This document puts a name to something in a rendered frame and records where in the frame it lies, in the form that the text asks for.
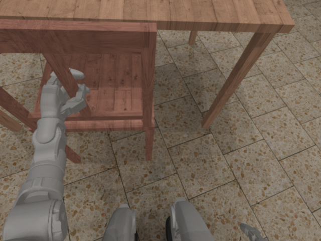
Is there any left robot upper arm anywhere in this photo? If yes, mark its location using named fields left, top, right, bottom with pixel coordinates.
left=5, top=199, right=68, bottom=241

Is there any right robot thigh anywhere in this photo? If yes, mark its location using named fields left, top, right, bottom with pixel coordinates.
left=170, top=201, right=215, bottom=241

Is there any chair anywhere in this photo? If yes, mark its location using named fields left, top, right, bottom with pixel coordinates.
left=0, top=19, right=157, bottom=163

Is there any left robot hand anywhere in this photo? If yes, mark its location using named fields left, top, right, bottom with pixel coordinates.
left=40, top=68, right=90, bottom=123

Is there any robot thigh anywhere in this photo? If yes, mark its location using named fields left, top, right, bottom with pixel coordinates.
left=101, top=207, right=136, bottom=241
left=170, top=201, right=215, bottom=241

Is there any robot left forearm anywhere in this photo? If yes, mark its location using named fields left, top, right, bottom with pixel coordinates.
left=3, top=117, right=67, bottom=241

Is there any right robot hand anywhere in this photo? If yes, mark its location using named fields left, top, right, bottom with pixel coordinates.
left=240, top=223, right=268, bottom=241

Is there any left robot thigh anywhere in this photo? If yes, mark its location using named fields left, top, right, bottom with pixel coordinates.
left=101, top=207, right=136, bottom=241

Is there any table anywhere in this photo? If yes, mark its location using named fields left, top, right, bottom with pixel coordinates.
left=0, top=0, right=295, bottom=132

